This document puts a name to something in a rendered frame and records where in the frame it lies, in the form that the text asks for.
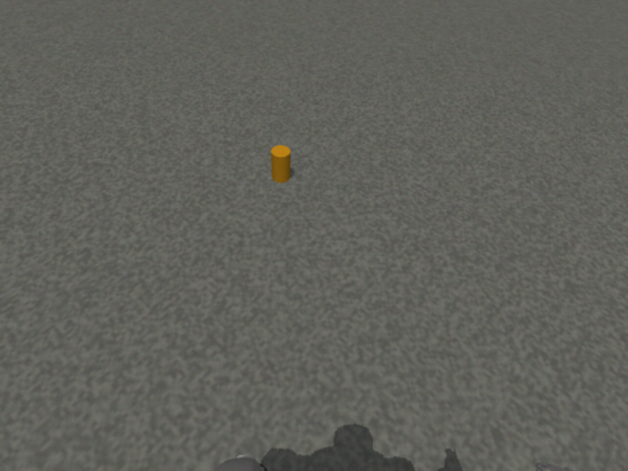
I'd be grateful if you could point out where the can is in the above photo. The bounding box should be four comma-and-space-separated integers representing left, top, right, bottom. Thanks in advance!
271, 145, 290, 183

